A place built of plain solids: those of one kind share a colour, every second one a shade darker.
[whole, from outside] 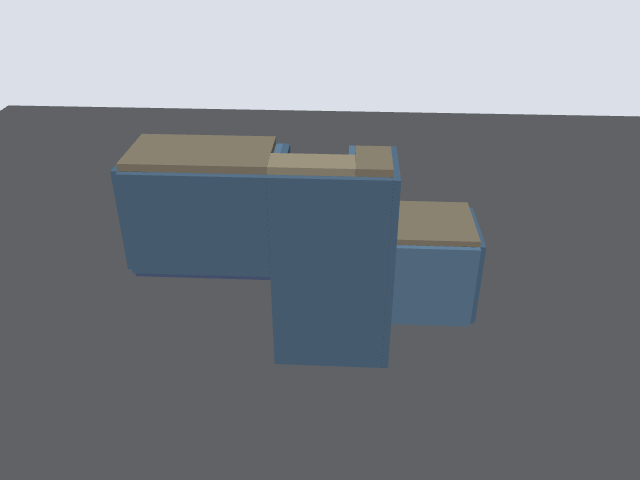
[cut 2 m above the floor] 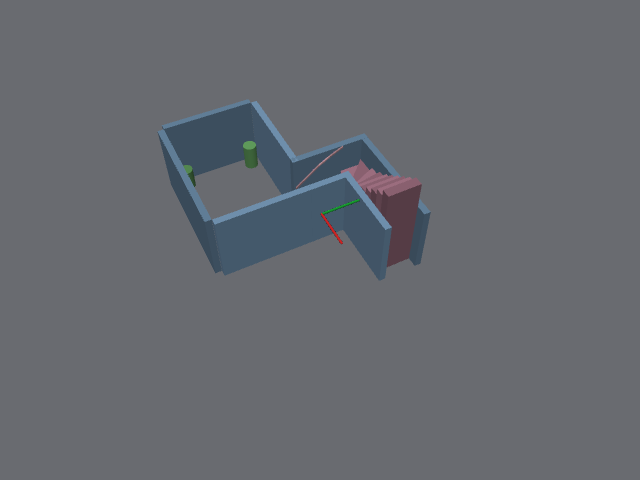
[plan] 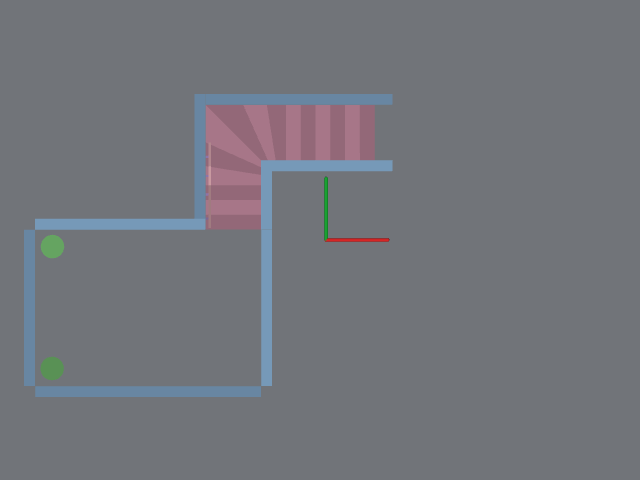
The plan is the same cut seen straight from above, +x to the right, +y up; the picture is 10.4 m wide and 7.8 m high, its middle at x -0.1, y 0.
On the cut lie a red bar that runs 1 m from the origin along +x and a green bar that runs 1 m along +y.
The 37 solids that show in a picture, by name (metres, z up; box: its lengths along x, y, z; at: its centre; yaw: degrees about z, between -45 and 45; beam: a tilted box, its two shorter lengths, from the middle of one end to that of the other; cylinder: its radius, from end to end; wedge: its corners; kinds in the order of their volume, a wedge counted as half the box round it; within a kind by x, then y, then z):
{
 "wall_1": {"box": [0.18, 2.54, 2.79], "at": [-4.82, -1.1, 1.34]},
 "wall_2": {"box": [2.77, 0.18, 2.79], "at": [-3.34, 0.26, 1.34]},
 "wall_3": {"box": [3.67, 0.18, 2.79], "at": [-2.89, -2.47, 1.34]},
 "wall_4": {"box": [0.18, 2.21, 5.83], "at": [-2.05, 1.27, 2.87]},
 "wall_5": {"box": [0.18, 2.54, 2.79], "at": [-0.97, -1.1, 1.34]},
 "wall_6": {"box": [0.18, 1.13, 5.83], "at": [-0.97, 0.73, 2.87]},
 "wall_7": {"box": [3.04, 0.18, 5.83], "at": [-0.44, 2.29, 2.87]},
 "wall_8": {"box": [2.14, 0.18, 5.83], "at": [0.01, 1.21, 2.87]},
 "wall_9": {"box": [0.37, 1.17, 2.83], "at": [0.89, 0.71, 4.37]},
 "wall_10": {"box": [0.18, 1.17, 2.83], "at": [0.99, 0.71, 4.37]},
 "wall_11": {"box": [3.65, 0.18, 2.83], "at": [2.9, 2.29, 4.37]},
 "wall_12": {"box": [0.18, 2.07, 2.83], "at": [4.82, 1.16, 4.37]},
 "roof_1": {"box": [3.67, 2.54, 0.18], "at": [-2.89, -1.1, 2.83]},
 "roof_2": {"box": [0.9, 1.52, 0.2], "at": [-1.51, 1.44, 5.88]},
 "roof_3": {"box": [2.14, 0.9, 0.2], "at": [0.01, 1.75, 5.88]},
 "roof_4": {"box": [3.65, 2.07, 0.2], "at": [2.9, 1.16, 5.88]},
 "tread_1": {"wedge": [[-1.96, 0.17, -0.05], [-1.96, 0.17, 0.18], [-1.96, 0.41, -0.05], [-1.96, 0.41, 0.18], [-1.06, 0.17, -0.05], [-1.06, 0.17, 0.18], [-1.06, 0.41, -0.05], [-1.06, 0.41, 0.18]]},
 "tread_2": {"wedge": [[-1.96, 0.41, -0.05], [-1.96, 0.41, 0.37], [-1.96, 0.65, -0.05], [-1.96, 0.65, 0.37], [-1.06, 0.41, -0.05], [-1.06, 0.41, 0.37], [-1.06, 0.65, -0.05], [-1.06, 0.65, 0.37]]},
 "tread_3": {"wedge": [[-1.96, 0.65, -0.05], [-1.96, 0.65, 0.55], [-1.96, 0.89, -0.05], [-1.96, 0.89, 0.55], [-1.06, 0.65, -0.05], [-1.06, 0.65, 0.55], [-1.06, 0.89, -0.05], [-1.06, 0.89, 0.55]]},
 "tread_4": {"wedge": [[-1.96, 0.89, -0.05], [-1.96, 0.89, 0.74], [-1.96, 1.2, -0.05], [-1.96, 1.2, 0.74], [-1.06, 0.89, -0.05], [-1.06, 0.89, 0.74], [-1.06, 1.06, -0.05], [-1.06, 1.06, 0.74]]},
 "tread_5": {"wedge": [[-1.96, 1.2, -0.05], [-1.96, 1.2, 0.92], [-1.96, 1.59, -0.05], [-1.96, 1.59, 0.92], [-1.06, 1.06, -0.05], [-1.06, 1.06, 0.92], [-1.06, 1.19, -0.05], [-1.06, 1.19, 0.92]]},
 "tread_6": {"wedge": [[-1.96, 1.59, -0.05], [-1.96, 1.59, 1.11], [-1.96, 2.2, -0.05], [-1.96, 2.2, 1.11], [-1.06, 1.18, -0.05], [-1.06, 1.18, 1.11], [-1.06, 1.3, -0.05], [-1.06, 1.3, 1.1]]},
 "tread_7": {"wedge": [[-1.96, 2.2, -0.05], [-1.96, 2.2, 1.29], [-1.34, 2.2, -0.05], [-1.34, 2.2, 1.29], [-1.06, 1.3, -0.05], [-1.06, 1.3, 1.29], [-0.94, 1.3, -0.05], [-0.94, 1.3, 1.29]]},
 "tread_8": {"wedge": [[-1.35, 2.2, -0.05], [-1.35, 2.2, 1.47], [-0.96, 2.2, -0.05], [-0.96, 2.2, 1.47], [-0.95, 1.3, -0.05], [-0.95, 1.3, 1.47], [-0.82, 1.3, -0.05], [-0.82, 1.3, 1.47]]},
 "tread_9": {"wedge": [[-0.96, 2.2, -0.05], [-0.96, 2.2, 1.66], [-0.82, 1.3, -0.05], [-0.82, 1.3, 1.66], [-0.65, 1.3, -0.05], [-0.65, 1.3, 1.66], [-0.65, 2.2, -0.05], [-0.65, 2.2, 1.66]]},
 "tread_10": {"wedge": [[-0.65, 1.3, -0.05], [-0.65, 1.3, 1.84], [-0.65, 2.2, -0.05], [-0.65, 2.2, 1.84], [-0.41, 1.3, -0.05], [-0.41, 1.3, 1.84], [-0.41, 2.2, -0.05], [-0.41, 2.2, 1.84]]},
 "tread_11": {"wedge": [[-0.41, 1.3, -0.05], [-0.41, 1.3, 2.03], [-0.41, 2.2, -0.05], [-0.41, 2.2, 2.03], [-0.17, 1.3, -0.05], [-0.17, 1.3, 2.03], [-0.17, 2.2, -0.05], [-0.17, 2.2, 2.03]]},
 "tread_12": {"wedge": [[-0.17, 1.3, -0.05], [-0.17, 1.3, 2.21], [-0.17, 2.2, -0.05], [-0.17, 2.2, 2.21], [0.07, 1.3, -0.05], [0.07, 1.3, 2.21], [0.07, 2.2, -0.05], [0.07, 2.2, 2.21]]},
 "tread_13": {"wedge": [[0.07, 1.3, -0.05], [0.07, 1.3, 2.4], [0.07, 2.2, -0.05], [0.07, 2.2, 2.4], [0.31, 1.3, -0.05], [0.31, 1.3, 2.4], [0.31, 2.2, -0.05], [0.31, 2.2, 2.4]]},
 "tread_14": {"wedge": [[0.31, 1.3, -0.05], [0.31, 1.3, 2.58], [0.31, 2.2, -0.05], [0.31, 2.2, 2.58], [0.55, 1.3, -0.05], [0.55, 1.3, 2.58], [0.55, 2.2, -0.05], [0.55, 2.2, 2.58]]},
 "tread_15": {"wedge": [[0.55, 1.3, -0.05], [0.55, 1.3, 2.76], [0.55, 2.2, -0.05], [0.55, 2.2, 2.77], [0.79, 1.3, -0.05], [0.79, 1.3, 2.76], [0.79, 2.2, -0.05], [0.79, 2.2, 2.77]]},
 "floor_1": {"box": [3.94, 2.07, 0.21], "at": [2.76, 1.16, 2.84]},
 "bin_1": {"cylinder": 0.19, "from": [-4.45, -2.09, 0.0], "to": [-4.45, -2.09, 0.62]},
 "bin_2": {"cylinder": 0.19, "from": [-4.45, -0.11, 0.0], "to": [-4.45, -0.11, 0.75]},
 "guard_rail_1": {"wedge": [[-1.91, 0.2, 1.1], [-1.91, 0.2, 1.15], [-1.91, 0.89, 1.63], [-1.91, 0.89, 1.68], [-1.87, 0.2, 1.1], [-1.87, 0.2, 1.15], [-1.87, 0.89, 1.63], [-1.87, 0.89, 1.68]]},
 "guard_rail_2": {"wedge": [[-1.91, 0.89, 1.63], [-1.91, 0.89, 1.68], [-1.91, 1.2, 1.82], [-1.91, 1.2, 1.87], [-1.87, 0.89, 1.63], [-1.87, 0.89, 1.68], [-1.87, 1.2, 1.82], [-1.87, 1.2, 1.87]]},
 "guard_rail_3": {"wedge": [[-1.91, 1.2, 1.82], [-1.91, 1.2, 1.87], [-1.91, 1.59, 2.0], [-1.91, 1.59, 2.05], [-1.87, 1.2, 1.82], [-1.87, 1.2, 1.87], [-1.87, 1.59, 2.0], [-1.87, 1.59, 2.05]]}
}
